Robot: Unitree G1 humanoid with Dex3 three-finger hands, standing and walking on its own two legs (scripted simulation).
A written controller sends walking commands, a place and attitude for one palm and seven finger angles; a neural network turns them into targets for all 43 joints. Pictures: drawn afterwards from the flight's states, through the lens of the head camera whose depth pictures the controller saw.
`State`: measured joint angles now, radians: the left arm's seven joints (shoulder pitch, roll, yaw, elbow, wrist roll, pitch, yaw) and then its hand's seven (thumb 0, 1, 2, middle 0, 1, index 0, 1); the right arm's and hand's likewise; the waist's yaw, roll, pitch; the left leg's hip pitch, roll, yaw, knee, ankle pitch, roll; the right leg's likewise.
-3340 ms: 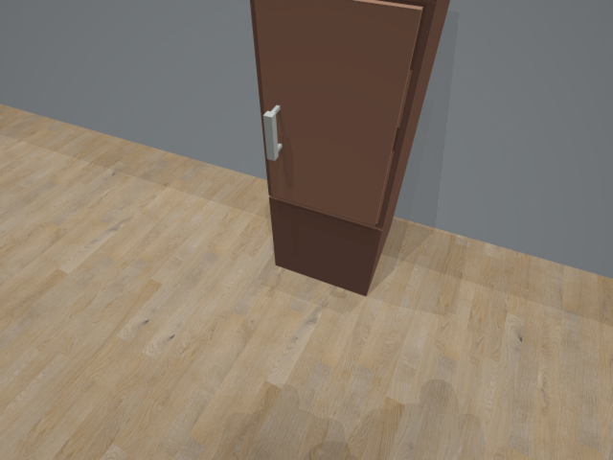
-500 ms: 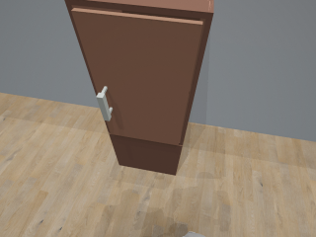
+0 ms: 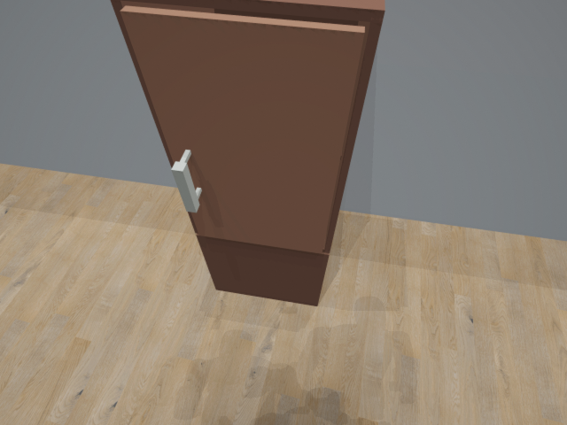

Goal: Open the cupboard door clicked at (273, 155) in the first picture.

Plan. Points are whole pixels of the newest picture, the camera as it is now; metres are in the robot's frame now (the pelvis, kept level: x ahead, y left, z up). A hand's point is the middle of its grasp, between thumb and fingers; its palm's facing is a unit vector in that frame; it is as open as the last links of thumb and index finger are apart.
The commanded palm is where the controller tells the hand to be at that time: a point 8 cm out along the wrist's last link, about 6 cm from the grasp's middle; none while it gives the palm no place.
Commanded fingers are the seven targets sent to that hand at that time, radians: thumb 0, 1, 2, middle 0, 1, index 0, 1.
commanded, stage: come to a stop and stand still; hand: left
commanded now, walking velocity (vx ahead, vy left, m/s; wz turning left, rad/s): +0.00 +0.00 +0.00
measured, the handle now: (189, 181) +0.57 +0.24 -0.08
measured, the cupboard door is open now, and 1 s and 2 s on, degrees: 0 0 0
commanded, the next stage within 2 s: look again from close up in 1.36 s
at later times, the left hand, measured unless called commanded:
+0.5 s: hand out of the picture -0.07 +0.22 -0.17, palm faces +0.05 -0.97 -0.23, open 7.4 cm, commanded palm none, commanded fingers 0.00 0.90 0.90 -0.20 -0.30 -0.20 -0.30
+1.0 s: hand out of the picture +0.01 +0.19 -0.17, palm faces +0.04 -0.98 -0.21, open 7.3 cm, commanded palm none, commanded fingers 0.00 0.90 0.90 -0.20 -0.30 -0.20 -0.30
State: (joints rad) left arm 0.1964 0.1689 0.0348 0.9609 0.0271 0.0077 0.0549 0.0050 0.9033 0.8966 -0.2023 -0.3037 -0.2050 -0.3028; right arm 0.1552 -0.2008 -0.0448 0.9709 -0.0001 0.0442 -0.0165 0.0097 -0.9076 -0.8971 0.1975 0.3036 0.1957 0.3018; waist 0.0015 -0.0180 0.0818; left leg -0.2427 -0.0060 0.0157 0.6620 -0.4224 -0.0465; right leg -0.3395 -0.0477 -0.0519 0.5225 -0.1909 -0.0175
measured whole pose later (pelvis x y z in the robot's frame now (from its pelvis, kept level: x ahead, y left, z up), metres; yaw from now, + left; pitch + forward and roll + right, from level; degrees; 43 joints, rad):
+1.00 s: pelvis -0.01 +0.01 +0.00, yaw +1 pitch -1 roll +1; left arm 0.29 0.16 0.01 1.05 0.01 -0.01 0.03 0.01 0.92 0.90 -0.20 -0.30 -0.20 -0.30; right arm 0.34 -0.13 0.01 1.07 -0.02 -0.02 -0.02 0.01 -0.91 -0.90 0.20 0.30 0.20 0.30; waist -0.02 0.00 0.01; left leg -0.16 -0.01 0.02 0.47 -0.30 0.01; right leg -0.30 0.00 0.03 0.47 -0.16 0.00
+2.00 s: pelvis +0.00 +0.01 +0.00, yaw +1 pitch -1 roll +0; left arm 0.30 0.15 0.00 1.09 0.01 -0.01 0.03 0.01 0.91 0.90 -0.20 -0.30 -0.20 -0.30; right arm 0.33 -0.13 0.01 1.13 -0.01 -0.02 -0.03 0.01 -0.91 -0.90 0.20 0.30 0.20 0.30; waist -0.01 -0.01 0.03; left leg -0.10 0.01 0.01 0.42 -0.30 0.00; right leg -0.24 0.01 0.02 0.44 -0.17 -0.01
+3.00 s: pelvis -0.03 +0.02 -0.11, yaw +3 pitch +18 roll -2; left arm 0.32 0.33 0.32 0.04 -0.37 -0.32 -0.48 0.01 0.05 0.53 -0.26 -0.85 -0.26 -0.85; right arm 0.26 -0.21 0.02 0.52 0.03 -0.20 -0.02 0.02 -0.90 -0.90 0.21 0.31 0.20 0.30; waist -0.03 0.01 -0.13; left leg -0.98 -0.01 -0.03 1.28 -0.62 0.01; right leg -1.08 -0.01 -0.03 1.19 -0.43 0.01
